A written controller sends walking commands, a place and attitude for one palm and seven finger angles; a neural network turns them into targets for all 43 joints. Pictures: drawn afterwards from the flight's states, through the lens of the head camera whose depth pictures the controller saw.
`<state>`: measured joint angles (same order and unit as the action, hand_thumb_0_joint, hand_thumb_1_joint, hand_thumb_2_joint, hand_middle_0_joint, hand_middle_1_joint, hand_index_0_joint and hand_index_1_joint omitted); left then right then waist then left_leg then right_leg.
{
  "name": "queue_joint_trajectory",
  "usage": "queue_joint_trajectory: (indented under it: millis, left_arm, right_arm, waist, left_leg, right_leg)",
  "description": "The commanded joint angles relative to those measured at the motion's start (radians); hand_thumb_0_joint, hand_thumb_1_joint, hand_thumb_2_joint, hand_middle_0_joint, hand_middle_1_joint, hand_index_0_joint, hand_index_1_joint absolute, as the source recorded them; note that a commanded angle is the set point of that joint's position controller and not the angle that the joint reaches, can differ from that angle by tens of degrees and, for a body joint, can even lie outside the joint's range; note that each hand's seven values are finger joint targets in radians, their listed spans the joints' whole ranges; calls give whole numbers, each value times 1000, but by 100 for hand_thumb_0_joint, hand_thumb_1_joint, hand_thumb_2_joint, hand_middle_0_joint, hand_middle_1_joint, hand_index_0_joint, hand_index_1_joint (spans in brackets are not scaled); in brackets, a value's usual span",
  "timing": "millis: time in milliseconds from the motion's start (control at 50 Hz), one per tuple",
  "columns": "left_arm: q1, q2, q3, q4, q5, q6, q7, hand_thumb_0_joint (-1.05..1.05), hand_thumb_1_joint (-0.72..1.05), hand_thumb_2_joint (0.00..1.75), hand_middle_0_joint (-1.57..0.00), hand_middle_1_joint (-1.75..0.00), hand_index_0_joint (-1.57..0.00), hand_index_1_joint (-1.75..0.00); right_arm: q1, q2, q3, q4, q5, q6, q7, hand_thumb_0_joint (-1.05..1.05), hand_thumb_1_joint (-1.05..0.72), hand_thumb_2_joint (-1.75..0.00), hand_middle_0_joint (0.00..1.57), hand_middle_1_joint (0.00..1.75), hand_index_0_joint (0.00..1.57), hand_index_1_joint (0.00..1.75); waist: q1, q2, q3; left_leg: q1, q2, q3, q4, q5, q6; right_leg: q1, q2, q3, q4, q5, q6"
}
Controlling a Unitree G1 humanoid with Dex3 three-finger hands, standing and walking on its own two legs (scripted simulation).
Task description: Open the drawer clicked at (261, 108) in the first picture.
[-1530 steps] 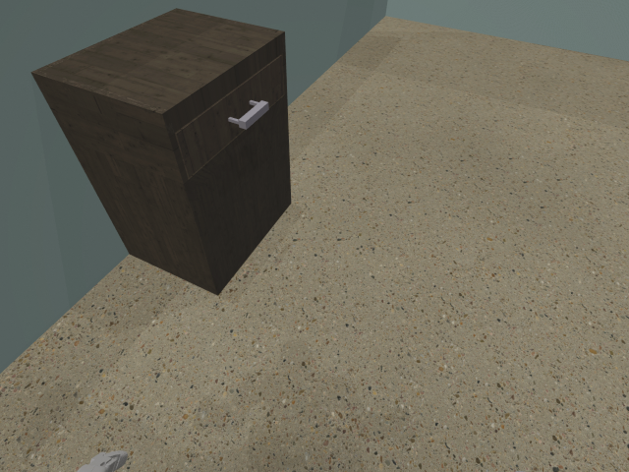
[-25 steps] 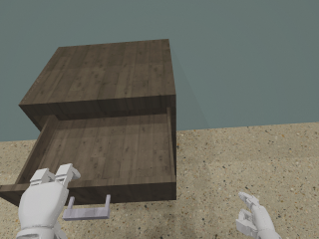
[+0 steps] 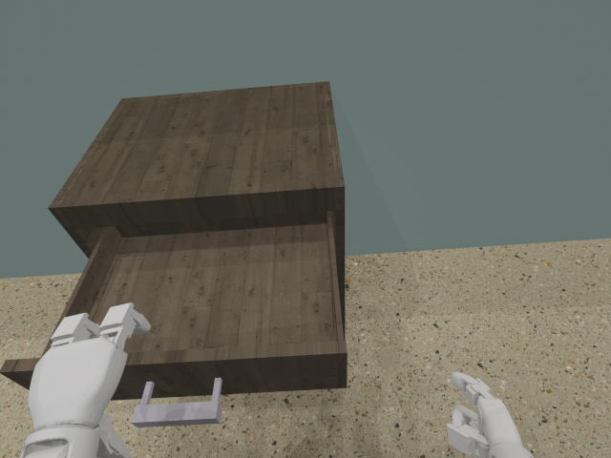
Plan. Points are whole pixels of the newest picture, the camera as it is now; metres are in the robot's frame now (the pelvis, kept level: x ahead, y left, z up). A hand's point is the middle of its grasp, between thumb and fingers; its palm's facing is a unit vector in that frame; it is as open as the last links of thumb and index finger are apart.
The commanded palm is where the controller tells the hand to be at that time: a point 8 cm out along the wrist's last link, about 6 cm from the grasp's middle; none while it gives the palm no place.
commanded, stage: draw the hand back to the body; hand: left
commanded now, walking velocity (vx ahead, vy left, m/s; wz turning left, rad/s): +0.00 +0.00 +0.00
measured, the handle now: (180, 399) +0.22 +0.25 -0.12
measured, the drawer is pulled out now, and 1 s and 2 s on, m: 0.30 0.30 0.30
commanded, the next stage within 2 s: step back with the hand held close in 1.30 s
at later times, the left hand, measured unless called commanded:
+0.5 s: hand (118, 360) +0.19 +0.22 +0.11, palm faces +0.35 -0.84 -0.42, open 13.5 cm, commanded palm +0.14 +0.27 +0.15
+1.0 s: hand (72, 341) +0.18 +0.23 +0.18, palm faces +0.43 -0.79 -0.43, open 9.5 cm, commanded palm +0.12 +0.27 +0.20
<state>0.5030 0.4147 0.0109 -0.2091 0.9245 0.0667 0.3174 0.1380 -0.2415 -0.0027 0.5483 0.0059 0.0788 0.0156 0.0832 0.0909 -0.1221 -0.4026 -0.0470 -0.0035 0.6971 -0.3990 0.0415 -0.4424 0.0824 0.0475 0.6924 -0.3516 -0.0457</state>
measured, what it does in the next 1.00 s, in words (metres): stands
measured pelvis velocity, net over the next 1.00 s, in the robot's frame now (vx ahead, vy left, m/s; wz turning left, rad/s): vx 0.01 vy -0.02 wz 0.07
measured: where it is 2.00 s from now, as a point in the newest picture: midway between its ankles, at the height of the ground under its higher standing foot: outside the picture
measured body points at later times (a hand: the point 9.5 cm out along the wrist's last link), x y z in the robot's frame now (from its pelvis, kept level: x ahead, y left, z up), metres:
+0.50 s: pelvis +0.02 +0.00 +0.01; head +0.00 -0.02 +0.46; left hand +0.16 +0.27 +0.14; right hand +0.22 -0.19 -0.06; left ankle -0.03 +0.09 -0.72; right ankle +0.00 -0.09 -0.72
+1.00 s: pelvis +0.01 -0.02 +0.02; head +0.00 -0.04 +0.47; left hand +0.15 +0.27 +0.21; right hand +0.23 -0.22 -0.06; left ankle -0.03 +0.09 -0.72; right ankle +0.00 -0.09 -0.72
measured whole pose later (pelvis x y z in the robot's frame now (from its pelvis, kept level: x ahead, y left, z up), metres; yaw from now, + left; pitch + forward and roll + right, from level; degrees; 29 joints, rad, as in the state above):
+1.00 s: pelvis +0.01 -0.02 +0.02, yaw +4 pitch -2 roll +0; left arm 0.57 0.34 0.28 -0.50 -0.06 -0.11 0.11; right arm 0.17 -0.21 0.01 0.62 0.02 -0.14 -0.07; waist 0.06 0.07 -0.02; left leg -0.13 -0.04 -0.08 0.46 -0.30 0.02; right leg -0.14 0.08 -0.01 0.43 -0.26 -0.06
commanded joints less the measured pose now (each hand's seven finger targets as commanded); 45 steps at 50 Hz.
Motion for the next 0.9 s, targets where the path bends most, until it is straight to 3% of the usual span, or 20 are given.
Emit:
queue_joint_trajectory:
  millis: [0, 100, 120, 140, 200, 240, 280, 300, 320, 340, 360, 380, 420, 500, 580, 660, 700, 760, 860, 880]
  left_arm:
    - [-38, 182, 104, -238, -5, -9, -13, 0, -50, 30, -30, -120, -30, -120]
    - [-65, 216, 130, -329, 18, -53, -18, 0, -50, 30, -30, -120, -30, -120]
    - [-54, 207, 129, -321, 14, -57, -16, 0, -50, 30, -30, -120, -30, -120]
    - [-58, 225, 151, -318, 18, -62, -13, 0, -50, 30, -30, -120, -30, -120]
    - [-8, 229, 175, -309, 7, -50, -11, 0, -50, 30, -30, -120, -30, -120]
    - [-12, 223, 175, -292, -10, -36, -21, 0, -50, 30, -30, -120, -30, -120]
    - [-9, 224, 185, -297, -34, -18, -36, 0, -50, 30, -30, -120, -30, -120]
    - [-18, -152, 88, -266, -767, -68, -101, 0, -47, 32, -30, -118, -30, -118]
    - [-12, -40, 132, -292, -816, -105, -122, 0, -43, 33, -29, -115, -29, -115]
    - [3, 6, 185, -293, -817, -125, -123, 0, -40, 34, -29, -113, -29, -113]
    - [-2, 32, 207, -397, -878, -148, -130, 0, -36, 36, -29, -111, -29, -111]
    - [-17, 59, 238, -418, -902, -162, -134, 0, -32, 37, -29, -109, -29, -109]
    - [-32, 64, 245, -477, -926, -187, -140, 0, -26, 40, -28, -104, -28, -104]
    - [-23, 66, 274, -490, -943, -201, -153, 0, -12, 47, -27, -95, -27, -95]
    - [18, 44, 297, -438, -963, -205, -180, 0, 2, 52, -26, -86, -26, -86]
    - [47, 37, 317, -437, -980, -224, -198, 0, 17, 58, -25, -77, -25, -77]
    - [47, 43, 325, -461, -978, -235, -200, 0, 23, 62, -25, -73, -25, -73]
    - [54, 63, 345, -497, -982, -239, -198, 0, 34, 66, -24, -66, -24, -66]
    - [23, 89, 383, -498, -983, -243, -191, 0, 51, 74, -23, -55, -23, -55]
    - [0, 101, 393, -516, -982, -245, -192, 0, 55, 75, -22, -52, -22, -52]
  right_arm:
    - [-163, -96, -26, -191, 4, -57, -9, 0, -90, -90, 20, 30, 20, 30]
    - [-147, -92, -21, -191, -12, -57, -8, 0, -90, -90, 20, 30, 20, 30]
    - [-147, -88, -24, -191, -8, -57, -8, 0, -90, -90, 20, 30, 20, 30]
    - [-143, -91, -23, -190, -13, -55, -6, 0, -90, -90, 20, 30, 20, 30]
    - [-144, -90, -22, -191, -4, -51, -2, 0, -90, -90, 20, 30, 20, 30]
    - [-156, -92, -24, -193, 2, -45, -4, 0, -90, -90, 20, 30, 20, 30]
    - [-182, -94, -22, -198, 13, -46, -7, 0, -90, -90, 20, 30, 20, 30]
    - [-41, -23, -12, -233, 38, -111, -35, 0, -90, -90, 20, 30, 20, 30]
    - [-65, -47, -10, -221, 43, -162, -56, 0, -90, -90, 20, 30, 20, 30]
    - [-59, -51, -5, -205, 37, -182, -68, 0, -90, -90, 20, 30, 20, 30]
    - [-57, -51, 1, -211, 31, -190, -88, 0, -90, -90, 20, 30, 20, 30]
    - [-67, -53, 7, -198, 24, -208, -101, 0, -90, -90, 20, 30, 20, 30]
    - [-52, -50, 14, -184, 15, -246, -110, 0, -90, -90, 20, 30, 20, 30]
    - [-41, -46, 23, -132, 7, -285, -102, 0, -90, -90, 20, 30, 20, 30]
    - [-64, -45, 12, -116, 9, -282, -89, 0, -90, -90, 20, 30, 20, 30]
    - [-78, -51, -1, -116, 8, -271, -86, 0, -90, -90, 20, 30, 20, 30]
    - [-85, -52, -4, -112, 10, -274, -84, 0, -90, -90, 20, 30, 20, 30]
    - [-88, -50, -7, -108, 9, -276, -86, 0, -90, -90, 20, 30, 20, 30]
    - [-95, -49, -8, -98, 11, -275, -94, 0, -90, -90, 20, 30, 20, 30]
    - [-104, -52, -8, -99, 12, -276, -94, 0, -90, -90, 20, 30, 20, 30]
  waist:
    - [8, -85, -113]
    - [12, -6, -98]
    - [9, -8, -67]
    - [13, -34, -71]
    - [23, -26, -88]
    - [22, -63, -72]
    - [20, -57, -57]
    - [-86, -147, -4]
    - [-66, -141, -3]
    - [-50, -88, -16]
    - [-44, -123, -25]
    - [-38, -102, -35]
    - [-41, -53, -21]
    - [-39, 64, 75]
    - [-36, 0, 92]
    - [-33, -91, 22]
    - [-32, -35, 0]
    - [-30, -50, -40]
    - [-32, -59, 4]
    - [-32, -32, 21]
  left_leg:
    - [71, 45, -23, -102, 261, 0]
    - [125, 50, -34, -105, 287, -5]
    - [122, 53, -37, -114, 280, -7]
    - [121, 54, -37, -109, 283, -7]
    - [133, 56, -38, -114, 308, -12]
    - [121, 55, -37, -126, 297, -12]
    - [125, 53, -43, -139, 288, -12]
    - [249, 79, -47, -157, 257, 15]
    - [260, 91, -56, -170, 262, 14]
    - [274, 84, -49, -180, 276, 11]
    - [270, 86, -56, -197, 329, 3]
    - [272, 83, -61, -206, 360, -6]
    - [275, 82, -57, -224, 422, -20]
    - [248, 83, -63, -245, 492, -49]
    - [241, 86, -59, -258, 472, -46]
    - [253, 83, -46, -263, 444, -29]
    - [268, 79, -38, -262, 451, -29]
    - [287, 78, -35, -258, 475, -24]
    - [283, 74, -32, -266, 423, -21]
    - [283, 71, -33, -268, 417, -23]
  right_leg:
    - [109, -71, 35, -131, 268, -2]
    - [74, -68, 32, -147, 220, -16]
    - [67, -67, 23, -148, 204, -17]
    - [65, -65, 21, -151, 205, -17]
    - [88, -64, 19, -151, 232, -16]
    - [105, -66, 19, -161, 244, -10]
    - [124, -66, 37, -176, 251, -11]
    - [194, -63, -73, -181, 218, 16]
    - [196, -72, -56, -182, 190, 20]
    - [203, -70, -56, -195, 186, 17]
    - [240, -87, -64, -203, 233, 20]
    - [260, -95, -67, -208, 256, 20]
    - [276, -105, -70, -222, 306, 18]
    - [275, -105, -77, -257, 332, 7]
    - [295, -101, -77, -282, 354, 9]
    - [333, -106, -70, -284, 377, 19]
    - [338, -108, -68, -289, 379, 20]
    - [355, -111, -65, -290, 415, 23]
    - [333, -111, -59, -314, 384, 24]
    - [325, -108, -52, -327, 379, 22]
